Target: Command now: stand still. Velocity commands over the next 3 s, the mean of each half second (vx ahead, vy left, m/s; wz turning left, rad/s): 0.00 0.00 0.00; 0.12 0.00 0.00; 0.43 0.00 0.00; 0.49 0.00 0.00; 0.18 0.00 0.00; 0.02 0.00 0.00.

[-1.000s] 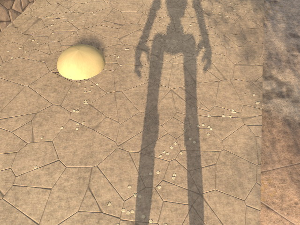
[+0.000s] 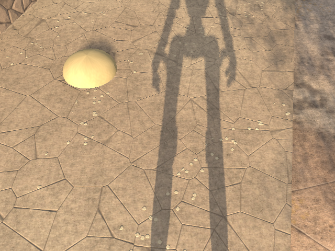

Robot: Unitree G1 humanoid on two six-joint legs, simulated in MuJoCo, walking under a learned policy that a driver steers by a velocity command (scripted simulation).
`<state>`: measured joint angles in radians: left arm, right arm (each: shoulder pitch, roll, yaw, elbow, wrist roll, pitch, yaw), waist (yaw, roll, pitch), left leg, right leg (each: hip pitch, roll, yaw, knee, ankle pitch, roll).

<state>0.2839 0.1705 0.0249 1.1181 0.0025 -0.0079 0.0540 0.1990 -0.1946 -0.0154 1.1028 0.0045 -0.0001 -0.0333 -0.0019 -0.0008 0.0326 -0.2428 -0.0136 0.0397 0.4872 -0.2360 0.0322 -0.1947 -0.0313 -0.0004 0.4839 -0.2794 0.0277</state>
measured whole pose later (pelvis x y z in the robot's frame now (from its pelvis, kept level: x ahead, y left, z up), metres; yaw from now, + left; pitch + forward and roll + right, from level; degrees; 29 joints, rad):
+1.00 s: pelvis +0.05 -0.04 -0.01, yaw -1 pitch +1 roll +0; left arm 0.35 0.17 0.05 1.08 -0.02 -0.09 0.02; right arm 0.35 -0.23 -0.05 1.09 0.04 -0.04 -0.03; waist 0.00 0.04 -0.03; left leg -0.24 0.03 0.02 0.58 -0.36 0.03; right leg -0.24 -0.01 -0.07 0.55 -0.36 -0.09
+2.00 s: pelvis +0.59 -0.06 -0.02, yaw -1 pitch +3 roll +2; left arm 0.02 0.22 0.05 0.83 -0.01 -0.11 -0.03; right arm 0.40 -0.26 -0.05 1.06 0.01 -0.06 -0.01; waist -0.06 -0.01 0.02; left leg 0.02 0.01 0.06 0.43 -0.46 -0.01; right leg -0.52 -0.04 -0.04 0.53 -0.05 -0.05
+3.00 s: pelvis +0.76 -0.07 +0.00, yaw -1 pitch -1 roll +0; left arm 0.23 0.19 0.03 1.09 0.01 0.00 0.03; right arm 0.12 -0.20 -0.05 1.10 0.00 0.01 -0.04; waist 0.01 0.00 0.04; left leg -0.25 0.02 0.01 0.51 -0.24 -0.01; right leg -0.14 0.00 -0.07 0.49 -0.33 -0.02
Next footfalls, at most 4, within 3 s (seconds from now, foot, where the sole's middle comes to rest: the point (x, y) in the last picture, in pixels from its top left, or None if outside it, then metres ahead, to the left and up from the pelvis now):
1.44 left None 0.45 0.08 -0.77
1.98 right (213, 193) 0.76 -0.17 -0.77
2.40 left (162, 180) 0.82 0.05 -0.77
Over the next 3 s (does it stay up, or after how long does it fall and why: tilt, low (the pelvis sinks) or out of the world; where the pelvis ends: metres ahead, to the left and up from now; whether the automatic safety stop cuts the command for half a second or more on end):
stays up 0.76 -0.07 0.00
